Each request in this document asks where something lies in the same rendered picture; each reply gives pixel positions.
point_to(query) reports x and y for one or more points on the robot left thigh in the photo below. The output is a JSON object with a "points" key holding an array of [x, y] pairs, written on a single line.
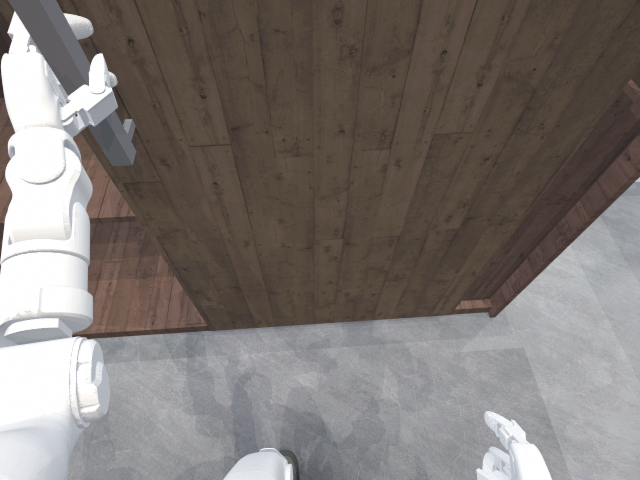
{"points": [[261, 466]]}

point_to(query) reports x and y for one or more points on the robot left hand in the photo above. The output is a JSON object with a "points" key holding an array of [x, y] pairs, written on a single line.
{"points": [[33, 94]]}

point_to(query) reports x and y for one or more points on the left robot forearm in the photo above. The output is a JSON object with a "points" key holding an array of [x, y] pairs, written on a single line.
{"points": [[46, 241]]}

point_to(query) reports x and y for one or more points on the left robot upper arm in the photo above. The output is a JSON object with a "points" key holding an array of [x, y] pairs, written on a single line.
{"points": [[49, 392]]}

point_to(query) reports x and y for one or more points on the wardrobe door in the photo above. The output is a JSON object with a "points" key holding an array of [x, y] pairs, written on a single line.
{"points": [[322, 161], [614, 132]]}

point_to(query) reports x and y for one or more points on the left robot shin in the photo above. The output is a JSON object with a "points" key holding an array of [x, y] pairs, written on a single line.
{"points": [[272, 450]]}

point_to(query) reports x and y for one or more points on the robot right hand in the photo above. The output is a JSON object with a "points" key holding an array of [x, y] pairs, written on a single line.
{"points": [[524, 461]]}

